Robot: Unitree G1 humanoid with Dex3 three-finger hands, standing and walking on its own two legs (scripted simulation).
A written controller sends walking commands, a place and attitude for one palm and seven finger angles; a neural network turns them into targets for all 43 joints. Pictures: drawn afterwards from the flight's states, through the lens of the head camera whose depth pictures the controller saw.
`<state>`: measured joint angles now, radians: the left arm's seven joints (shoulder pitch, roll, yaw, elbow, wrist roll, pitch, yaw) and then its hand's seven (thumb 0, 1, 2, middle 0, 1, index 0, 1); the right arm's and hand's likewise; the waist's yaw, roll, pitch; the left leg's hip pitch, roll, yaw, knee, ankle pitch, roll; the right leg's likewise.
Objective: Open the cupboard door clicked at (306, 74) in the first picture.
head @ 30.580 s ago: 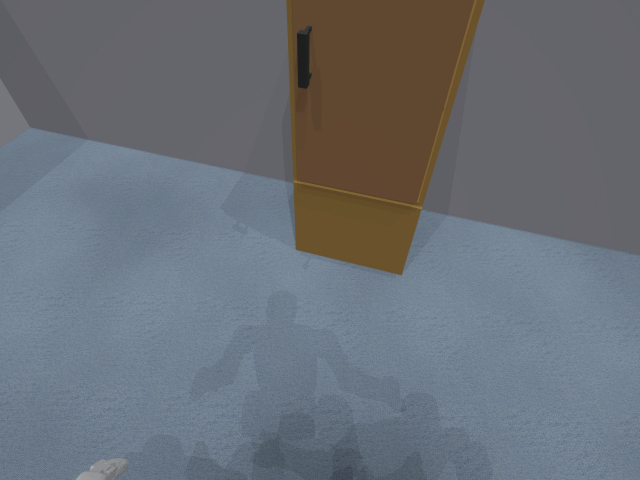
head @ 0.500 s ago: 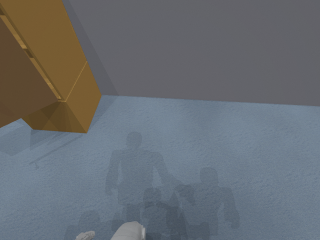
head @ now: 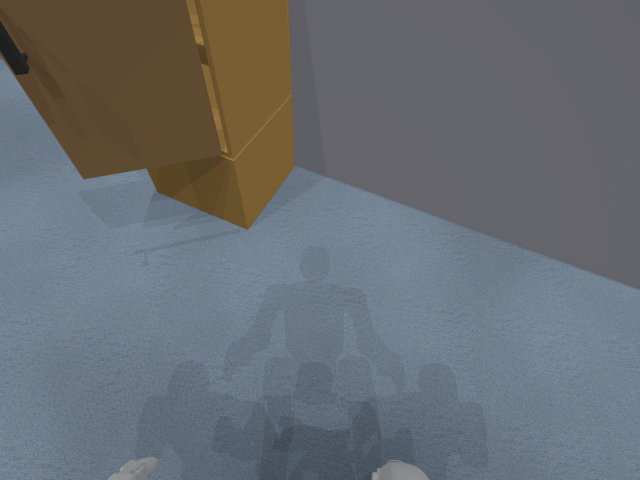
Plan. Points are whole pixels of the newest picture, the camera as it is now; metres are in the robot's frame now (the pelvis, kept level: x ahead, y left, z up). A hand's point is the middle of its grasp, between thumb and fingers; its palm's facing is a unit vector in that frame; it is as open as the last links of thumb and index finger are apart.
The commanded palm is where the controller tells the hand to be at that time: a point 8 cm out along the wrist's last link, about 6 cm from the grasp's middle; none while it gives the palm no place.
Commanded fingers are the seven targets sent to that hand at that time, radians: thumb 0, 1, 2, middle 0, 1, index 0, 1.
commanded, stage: turn to face it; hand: left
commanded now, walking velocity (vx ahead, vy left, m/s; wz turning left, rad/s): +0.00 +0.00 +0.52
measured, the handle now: (4, 35) +0.85 +0.69 +0.06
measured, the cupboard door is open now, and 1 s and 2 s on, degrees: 42 42 42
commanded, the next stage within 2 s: take the last steps up to it in 0.36 s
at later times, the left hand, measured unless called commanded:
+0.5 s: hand out of the picture -0.03 +0.18 -0.18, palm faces +0.32 -0.92 -0.23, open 7.3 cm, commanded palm none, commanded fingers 0.00 0.90 0.90 -0.20 -0.30 -0.20 -0.30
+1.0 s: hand out of the picture +0.03 +0.18 -0.16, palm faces +0.43 -0.88 -0.22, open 7.3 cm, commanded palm none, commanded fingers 0.00 0.90 0.90 -0.20 -0.30 -0.20 -0.30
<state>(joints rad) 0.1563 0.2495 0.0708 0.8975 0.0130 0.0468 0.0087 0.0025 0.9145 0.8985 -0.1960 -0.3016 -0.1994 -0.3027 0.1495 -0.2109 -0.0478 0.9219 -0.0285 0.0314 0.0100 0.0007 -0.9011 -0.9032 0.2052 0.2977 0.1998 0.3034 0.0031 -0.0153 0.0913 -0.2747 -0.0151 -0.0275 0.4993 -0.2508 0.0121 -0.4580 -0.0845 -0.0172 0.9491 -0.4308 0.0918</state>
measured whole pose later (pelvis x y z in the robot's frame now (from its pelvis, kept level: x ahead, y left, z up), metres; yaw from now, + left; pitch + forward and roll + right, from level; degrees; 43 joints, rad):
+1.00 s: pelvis +0.07 +0.00 +0.00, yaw +22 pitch -1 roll +2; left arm 0.29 0.14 0.05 1.00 0.02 -0.05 0.01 0.00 0.92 0.90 -0.20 -0.30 -0.20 -0.30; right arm 0.28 -0.22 -0.06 1.07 -0.03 0.05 0.03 0.01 -0.91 -0.90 0.20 0.30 0.20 0.30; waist 0.00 0.03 0.04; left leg -0.48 0.01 0.01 1.11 -0.29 -0.01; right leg -0.19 -0.09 -0.14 0.51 -0.30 0.00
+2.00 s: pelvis +0.34 +0.22 +0.01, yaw +23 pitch +0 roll +1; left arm 0.29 0.16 0.05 1.07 0.02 -0.07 0.01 -0.02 0.95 0.90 -0.20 -0.30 -0.20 -0.30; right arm 0.23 -0.17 -0.05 1.08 -0.02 -0.01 0.02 0.00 -0.92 -0.90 0.20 0.30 0.19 0.30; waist 0.00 0.00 0.06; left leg -0.47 0.08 0.07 0.75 -0.25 -0.04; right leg -0.09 -0.05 -0.15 0.35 -0.26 -0.02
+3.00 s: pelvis +0.37 +0.22 +0.00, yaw +22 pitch -1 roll +0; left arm 0.28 0.18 0.00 1.05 0.02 -0.01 0.02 0.00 0.92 0.90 -0.20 -0.30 -0.20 -0.30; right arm 0.29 -0.15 -0.01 1.07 -0.02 -0.01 -0.01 0.01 -0.91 -0.90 0.20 0.30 0.20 0.30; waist -0.01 0.00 0.05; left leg -0.23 0.02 0.03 0.49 -0.25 0.00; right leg -0.21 -0.02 -0.07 0.48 -0.25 -0.01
